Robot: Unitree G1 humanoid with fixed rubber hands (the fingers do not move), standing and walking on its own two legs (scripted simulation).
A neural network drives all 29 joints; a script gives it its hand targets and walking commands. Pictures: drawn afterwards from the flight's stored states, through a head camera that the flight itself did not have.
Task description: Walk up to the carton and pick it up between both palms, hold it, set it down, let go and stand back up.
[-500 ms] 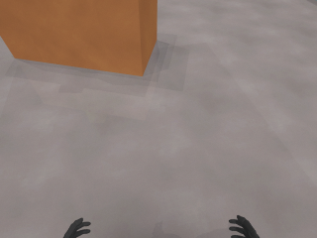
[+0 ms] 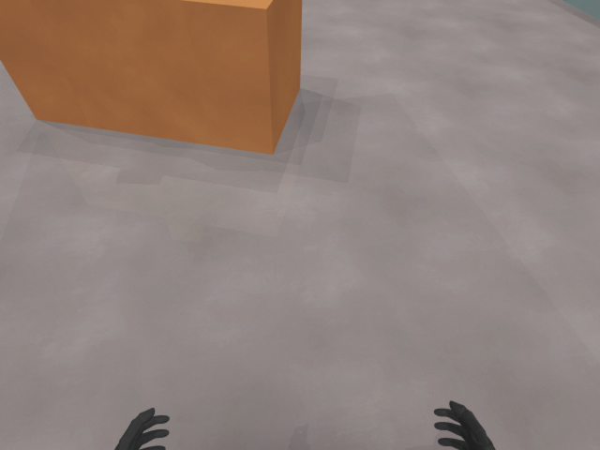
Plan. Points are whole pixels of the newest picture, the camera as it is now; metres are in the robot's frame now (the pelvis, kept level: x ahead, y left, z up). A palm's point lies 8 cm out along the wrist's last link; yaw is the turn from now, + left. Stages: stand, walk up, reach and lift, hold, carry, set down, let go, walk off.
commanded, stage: stand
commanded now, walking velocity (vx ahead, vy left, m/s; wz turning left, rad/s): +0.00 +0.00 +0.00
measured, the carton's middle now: out of the picture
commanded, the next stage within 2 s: walk up in 1.00 s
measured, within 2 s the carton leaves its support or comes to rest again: neither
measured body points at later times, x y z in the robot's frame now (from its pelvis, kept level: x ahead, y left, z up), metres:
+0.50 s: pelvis -0.01 +0.00 +0.00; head -0.01 +0.00 +0.45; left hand +0.10 +0.24 -0.11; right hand +0.11 -0.24 -0.11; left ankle +0.00 +0.12 -0.72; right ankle +0.00 -0.12 -0.72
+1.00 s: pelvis -0.02 +0.00 +0.00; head -0.01 +0.00 +0.45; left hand +0.09 +0.24 -0.11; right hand +0.09 -0.24 -0.11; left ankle +0.00 +0.12 -0.72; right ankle +0.00 -0.12 -0.72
